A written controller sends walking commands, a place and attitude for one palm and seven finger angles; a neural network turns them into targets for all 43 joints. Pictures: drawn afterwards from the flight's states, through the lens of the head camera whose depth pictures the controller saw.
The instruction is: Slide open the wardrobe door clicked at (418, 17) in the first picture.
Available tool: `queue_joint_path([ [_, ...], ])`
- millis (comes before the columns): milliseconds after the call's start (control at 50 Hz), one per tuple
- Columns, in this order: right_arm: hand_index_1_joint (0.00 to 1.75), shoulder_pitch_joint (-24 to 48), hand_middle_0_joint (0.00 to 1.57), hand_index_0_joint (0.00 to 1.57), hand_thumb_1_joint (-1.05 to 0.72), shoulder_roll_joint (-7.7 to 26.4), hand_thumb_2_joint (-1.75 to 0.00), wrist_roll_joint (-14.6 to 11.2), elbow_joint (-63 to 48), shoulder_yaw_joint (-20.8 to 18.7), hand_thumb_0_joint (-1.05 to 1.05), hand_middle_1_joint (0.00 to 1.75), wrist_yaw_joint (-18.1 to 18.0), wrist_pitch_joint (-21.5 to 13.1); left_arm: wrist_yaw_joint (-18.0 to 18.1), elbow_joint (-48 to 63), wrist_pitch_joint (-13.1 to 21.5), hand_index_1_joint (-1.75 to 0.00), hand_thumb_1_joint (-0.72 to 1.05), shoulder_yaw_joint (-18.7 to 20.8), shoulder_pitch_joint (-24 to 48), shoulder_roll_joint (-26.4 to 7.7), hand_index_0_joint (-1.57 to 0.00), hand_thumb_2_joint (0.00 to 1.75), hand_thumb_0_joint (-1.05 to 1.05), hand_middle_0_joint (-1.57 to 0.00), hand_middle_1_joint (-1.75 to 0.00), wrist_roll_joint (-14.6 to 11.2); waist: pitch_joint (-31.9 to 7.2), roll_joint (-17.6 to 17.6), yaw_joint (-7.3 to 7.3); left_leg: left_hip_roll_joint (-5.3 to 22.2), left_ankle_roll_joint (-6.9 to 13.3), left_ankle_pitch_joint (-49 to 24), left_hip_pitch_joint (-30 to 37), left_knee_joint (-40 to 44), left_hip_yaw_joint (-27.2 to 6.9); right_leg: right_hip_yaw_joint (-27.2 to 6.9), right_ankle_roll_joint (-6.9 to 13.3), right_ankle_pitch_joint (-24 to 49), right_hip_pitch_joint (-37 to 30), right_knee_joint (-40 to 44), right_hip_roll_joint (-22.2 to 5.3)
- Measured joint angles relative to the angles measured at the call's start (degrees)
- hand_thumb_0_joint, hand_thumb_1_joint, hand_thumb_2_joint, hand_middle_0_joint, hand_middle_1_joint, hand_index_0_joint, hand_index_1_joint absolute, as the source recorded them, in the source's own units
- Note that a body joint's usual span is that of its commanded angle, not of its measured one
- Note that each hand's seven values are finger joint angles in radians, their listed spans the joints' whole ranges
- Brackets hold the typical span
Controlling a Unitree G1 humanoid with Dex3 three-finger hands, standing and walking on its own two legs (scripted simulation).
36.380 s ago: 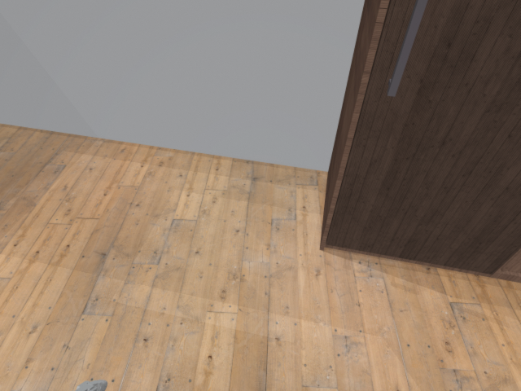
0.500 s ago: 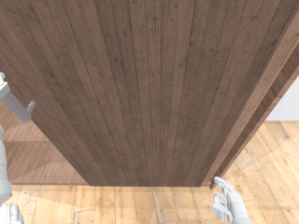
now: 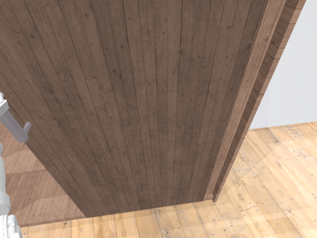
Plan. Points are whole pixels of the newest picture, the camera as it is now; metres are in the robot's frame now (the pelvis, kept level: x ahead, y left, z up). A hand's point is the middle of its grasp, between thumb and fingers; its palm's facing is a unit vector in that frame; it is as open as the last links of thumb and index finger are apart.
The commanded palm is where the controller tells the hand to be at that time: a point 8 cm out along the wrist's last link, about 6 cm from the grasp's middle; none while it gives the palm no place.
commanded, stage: stop walking and hold the door there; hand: left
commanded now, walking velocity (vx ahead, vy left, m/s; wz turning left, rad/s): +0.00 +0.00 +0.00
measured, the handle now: out of the picture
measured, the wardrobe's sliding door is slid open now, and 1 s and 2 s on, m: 0.61 0.61 0.61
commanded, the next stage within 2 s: loosen the grip on the handle in 1.82 s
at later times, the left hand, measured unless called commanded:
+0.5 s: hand out of the picture +0.34 +0.37 +0.21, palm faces +0.61 -0.74 -0.28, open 7.2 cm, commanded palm +0.29 +0.39 +0.18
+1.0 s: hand out of the picture +0.34 +0.37 +0.21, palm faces +0.49 -0.85 -0.19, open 6.9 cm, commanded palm +0.30 +0.39 +0.18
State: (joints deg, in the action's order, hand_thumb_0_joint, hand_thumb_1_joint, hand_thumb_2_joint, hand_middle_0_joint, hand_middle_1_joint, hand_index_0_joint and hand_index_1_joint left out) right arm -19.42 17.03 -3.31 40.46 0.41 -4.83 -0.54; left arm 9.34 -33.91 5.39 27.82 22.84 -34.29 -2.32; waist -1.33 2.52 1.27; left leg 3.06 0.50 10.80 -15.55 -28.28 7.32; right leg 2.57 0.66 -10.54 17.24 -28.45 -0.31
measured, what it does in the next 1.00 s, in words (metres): steps on the spot: right foot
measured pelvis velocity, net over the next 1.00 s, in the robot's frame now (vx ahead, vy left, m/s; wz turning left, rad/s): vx -0.03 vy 0.10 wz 0.05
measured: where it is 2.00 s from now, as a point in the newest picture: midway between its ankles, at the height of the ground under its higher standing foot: outside the picture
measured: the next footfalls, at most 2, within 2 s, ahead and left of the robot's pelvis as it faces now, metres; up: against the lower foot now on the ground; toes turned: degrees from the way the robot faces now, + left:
right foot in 0.86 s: -0.01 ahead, -0.01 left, +0.00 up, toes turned -1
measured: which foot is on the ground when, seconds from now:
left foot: down 0.00-1.00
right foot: down 0.00-0.60, up 0.62-0.84, down 0.86-1.00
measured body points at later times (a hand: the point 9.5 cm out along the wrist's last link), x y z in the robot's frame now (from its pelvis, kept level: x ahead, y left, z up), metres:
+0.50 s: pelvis +0.01 +0.03 +0.00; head +0.00 +0.00 +0.44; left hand +0.31 +0.41 +0.23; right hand +0.15 -0.25 -0.12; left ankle +0.04 +0.13 -0.73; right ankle +0.07 -0.11 -0.74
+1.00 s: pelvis -0.03 +0.10 +0.00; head +0.01 +0.08 +0.44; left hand +0.31 +0.41 +0.22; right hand +0.14 -0.10 -0.13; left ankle +0.03 +0.17 -0.74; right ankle -0.05 +0.01 -0.74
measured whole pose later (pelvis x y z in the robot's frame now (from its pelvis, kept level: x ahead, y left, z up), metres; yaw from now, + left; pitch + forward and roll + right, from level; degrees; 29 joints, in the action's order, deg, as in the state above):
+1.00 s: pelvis -0.03 +0.10 +0.00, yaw +3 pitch +0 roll -1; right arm -11.2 11.8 -2.4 38.5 4.5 -3.0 -0.3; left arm 7.9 -16.9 5.6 16.6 26.2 -22.5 -4.6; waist 3.5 4.0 -2.6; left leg -0.1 3.0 11.4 -19.4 -30.7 7.6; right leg 6.7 2.2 -19.1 11.6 -30.9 0.3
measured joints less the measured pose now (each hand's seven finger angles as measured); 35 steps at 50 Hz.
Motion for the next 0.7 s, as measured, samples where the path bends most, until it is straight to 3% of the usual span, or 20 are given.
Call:
queue_joint_path([
  [160, 0.3, 0.1, 0.21, 0.2, -0.9, -1.7, -0.9, 0.1, 1.1, 1.2, 0.01, 0.3, 0.3, -0.2, -0.3, -2.1, 1.4, -1.24, 0.69, -1.4, 0.9, 1.0, -0.09, 0.82, -0.07, -0.43, -1.37, 0.1, -0.7, 0.6, -1.12, -0.7, 0.7, 0.2, -0.1, -0.2, 0.7, -0.5, -0.4, 1.4, 0.3, 0.0, -0.8],
  [360, 0.3, 2.7, 0.21, 0.2, -0.9, -0.4, -0.9, 0.1, 0.1, 0.3, 0.01, 0.3, 0.1, -0.3, -1.0, -0.9, 3.8, -1.25, 0.67, -2.6, -0.2, 2.2, -0.1, 0.84, -0.08, -0.45, -1.39, 0.1, -1.2, 1.3, -2.58, -1.1, 1.1, 1.0, -0.4, -0.5, 0.7, -0.5, -0.8, 0.7, 0.3, 0.0, -1.2],
  [460, 0.3, 4.1, 0.21, 0.2, -0.9, 1.5, -0.9, 0.0, -0.9, -1.4, 0.01, 0.3, 0.5, 0.5, -1.9, 1.8, 4.7, -1.26, 0.65, -3.6, -0.3, 3.3, -0.11, 0.84, -0.11, -0.46, -1.39, 0.2, -0.4, 2.1, -2.23, -2.1, 0.4, 5.3, -3.1, -5.1, -1.3, 0.9, -1.4, -0.4, 1.0, -1.4, -2.4],
  [540, 0.3, 5.3, 0.2, 0.2, -0.9, 3.0, -0.9, 0.1, -0.9, -2.6, 0.01, 0.29, 0.7, 0.8, -3.0, 5.7, 4.4, -1.27, 0.62, -5.7, 0.6, 4.8, -0.14, 0.84, -0.14, -0.46, -1.4, 0.2, 1.1, 1.0, -2.05, -3.4, -0.4, 11.6, -4.4, -10.6, -4.5, 1.3, -2.9, -1.2, 1.5, -3.2, -5.4],
  [580, 0.3, 6.0, 0.2, 0.2, -0.9, 3.4, -0.9, 0.3, -1.0, -2.6, 0.01, 0.29, 0.6, 1.0, -3.2, 8.2, 4.2, -1.27, 0.62, -6.9, 1.2, 5.6, -0.15, 0.84, -0.14, -0.46, -1.4, 0.1, 1.8, 0.0, -1.46, -2.7, -0.7, 7.5, -2.4, -6.2, -4.6, 1.3, -4.2, -2.1, 2.3, -5.3, -7.5],
  [620, 0.3, 7.3, 0.2, 0.2, -0.91, 3.1, -0.9, 0.5, -1.4, -2.8, 0.01, 0.29, 0.4, 1.3, -3.1, 10.5, 4.0, -1.27, 0.62, -8.1, 1.9, 6.4, -0.15, 0.84, -0.15, -0.46, -1.4, -0.2, 3.2, -1.2, -1.11, -3.6, 0.0, 1.1, -2.1, -5.2, -2.5, 0.6, -4.7, -3.2, 3.3, -8.2, -9.7],
  [700, 0.3, 8.7, 0.2, 0.19, -0.91, 0.7, -0.9, 0.2, -3.6, -2.4, 0.01, 0.29, 0.6, 1.1, -2.1, 13.3, 3.8, -1.26, 0.65, -9.2, 1.7, 8.7, -0.12, 0.82, -0.14, -0.46, -1.4, -1.2, 4.8, 0.6, -2.54, -3.2, 2.7, 4.3, -2.5, -6.6, -0.8, 0.6, -3.3, -15.5, 6.3, -20.5, -7.3],
])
